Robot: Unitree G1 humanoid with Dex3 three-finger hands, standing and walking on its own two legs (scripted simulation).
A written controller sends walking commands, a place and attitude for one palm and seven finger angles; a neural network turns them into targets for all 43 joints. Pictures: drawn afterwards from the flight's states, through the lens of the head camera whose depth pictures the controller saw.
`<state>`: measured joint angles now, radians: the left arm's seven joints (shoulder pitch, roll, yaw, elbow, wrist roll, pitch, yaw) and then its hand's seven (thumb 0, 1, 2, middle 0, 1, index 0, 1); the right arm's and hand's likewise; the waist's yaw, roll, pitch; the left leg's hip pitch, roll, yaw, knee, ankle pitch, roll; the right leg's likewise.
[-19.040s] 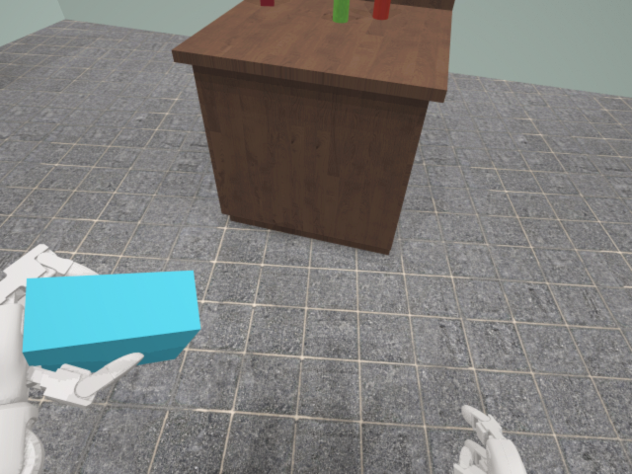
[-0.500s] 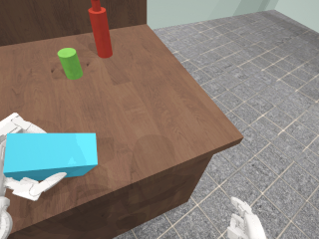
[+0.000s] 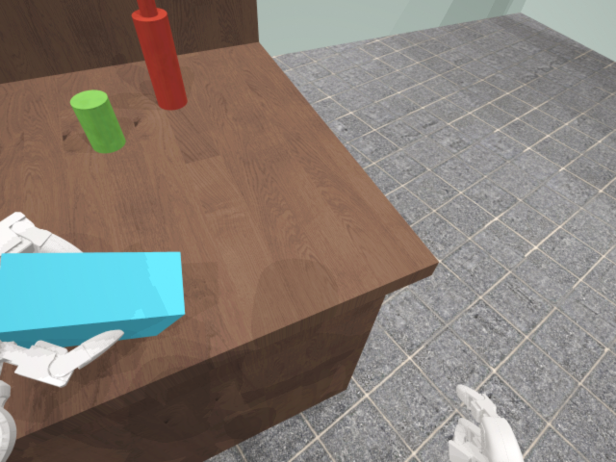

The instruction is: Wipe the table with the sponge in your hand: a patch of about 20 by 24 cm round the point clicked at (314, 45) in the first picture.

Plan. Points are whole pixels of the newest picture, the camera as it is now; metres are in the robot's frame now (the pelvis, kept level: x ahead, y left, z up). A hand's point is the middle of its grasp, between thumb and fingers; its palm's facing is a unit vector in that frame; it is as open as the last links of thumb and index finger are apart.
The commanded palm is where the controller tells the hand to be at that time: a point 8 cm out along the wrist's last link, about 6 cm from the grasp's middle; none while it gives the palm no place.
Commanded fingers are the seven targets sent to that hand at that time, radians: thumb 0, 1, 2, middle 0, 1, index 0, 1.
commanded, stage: shuffle to correct the standing spot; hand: left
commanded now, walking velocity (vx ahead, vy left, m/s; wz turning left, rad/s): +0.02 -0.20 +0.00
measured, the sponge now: (121, 301) +0.24 +0.20 +0.14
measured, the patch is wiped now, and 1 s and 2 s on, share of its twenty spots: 0.00 0.00 0.00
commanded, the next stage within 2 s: come to a stop and stand still in 0.04 s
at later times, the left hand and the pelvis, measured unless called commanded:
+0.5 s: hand (113, 384) +0.16 +0.18 +0.15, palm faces +0.31 -0.82 -0.48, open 9.9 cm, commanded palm +0.12 +0.23 +0.18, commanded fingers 0.00 0.10 1.30 -1.20 -1.60 -1.20 -1.60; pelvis -0.05 -0.04 -0.05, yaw -1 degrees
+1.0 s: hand out of the picture +0.06 +0.25 +0.17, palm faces +0.46 -0.83 -0.30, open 9.9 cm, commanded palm +0.01 +0.27 +0.18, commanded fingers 0.00 0.10 1.30 -1.20 -1.60 -1.20 -1.60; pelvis -0.16 -0.01 -0.01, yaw -1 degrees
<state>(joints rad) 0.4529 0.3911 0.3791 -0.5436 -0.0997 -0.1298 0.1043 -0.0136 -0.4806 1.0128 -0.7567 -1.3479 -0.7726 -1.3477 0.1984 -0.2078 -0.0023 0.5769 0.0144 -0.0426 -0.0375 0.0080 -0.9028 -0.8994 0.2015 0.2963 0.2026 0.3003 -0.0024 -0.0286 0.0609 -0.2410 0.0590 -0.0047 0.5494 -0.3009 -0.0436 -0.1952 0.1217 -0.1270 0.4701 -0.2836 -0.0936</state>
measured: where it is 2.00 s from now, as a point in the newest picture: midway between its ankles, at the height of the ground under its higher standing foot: outside the picture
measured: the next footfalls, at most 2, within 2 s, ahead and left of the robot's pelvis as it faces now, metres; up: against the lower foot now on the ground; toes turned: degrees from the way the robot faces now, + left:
right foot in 0.44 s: +0.11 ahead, -0.22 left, +0.00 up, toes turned -3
right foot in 0.78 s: -0.06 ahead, -0.17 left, +0.00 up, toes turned +0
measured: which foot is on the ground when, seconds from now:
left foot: down 0.00-0.78, up 0.80-0.92, down 0.94-1.00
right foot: down 0.00-0.24, up 0.26-0.42, down 0.44-0.60, up 0.62-0.76, down 0.78-0.96, up 0.98-1.00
